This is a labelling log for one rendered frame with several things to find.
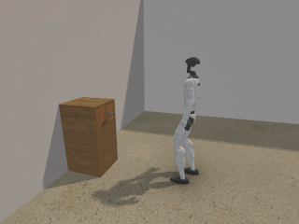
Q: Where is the cabinet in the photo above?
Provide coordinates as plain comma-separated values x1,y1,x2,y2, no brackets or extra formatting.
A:
59,97,118,177

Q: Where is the robot left hand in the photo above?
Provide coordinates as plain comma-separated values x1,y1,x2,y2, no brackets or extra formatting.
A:
173,125,185,144

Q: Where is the right robot foot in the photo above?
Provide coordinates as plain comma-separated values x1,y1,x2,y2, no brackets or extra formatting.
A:
184,167,199,175

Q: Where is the left robot forearm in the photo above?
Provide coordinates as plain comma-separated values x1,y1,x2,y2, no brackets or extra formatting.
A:
179,100,193,128

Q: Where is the right robot thigh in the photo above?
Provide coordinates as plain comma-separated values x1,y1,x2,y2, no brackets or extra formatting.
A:
182,128,193,149

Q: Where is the handle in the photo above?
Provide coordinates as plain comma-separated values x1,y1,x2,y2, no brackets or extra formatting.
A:
104,112,114,117

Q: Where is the left robot upper arm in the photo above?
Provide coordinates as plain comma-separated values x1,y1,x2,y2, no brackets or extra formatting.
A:
185,78,195,106

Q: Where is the drawer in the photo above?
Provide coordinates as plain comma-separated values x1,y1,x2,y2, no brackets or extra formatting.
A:
96,103,115,127

